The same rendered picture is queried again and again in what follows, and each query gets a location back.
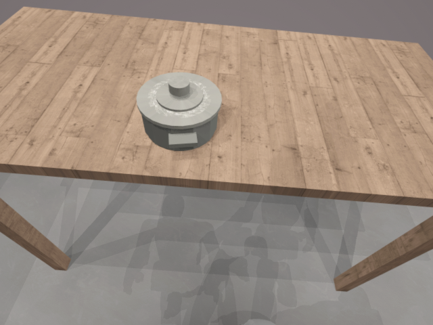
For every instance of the table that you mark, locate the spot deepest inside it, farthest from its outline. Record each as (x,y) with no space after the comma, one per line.
(302,114)

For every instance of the lid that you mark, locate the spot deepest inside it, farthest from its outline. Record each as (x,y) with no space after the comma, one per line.
(161,108)

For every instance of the pot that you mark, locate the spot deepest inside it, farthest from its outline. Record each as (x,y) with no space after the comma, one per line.
(180,139)

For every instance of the knob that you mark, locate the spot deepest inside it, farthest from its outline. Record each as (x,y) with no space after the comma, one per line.
(178,85)

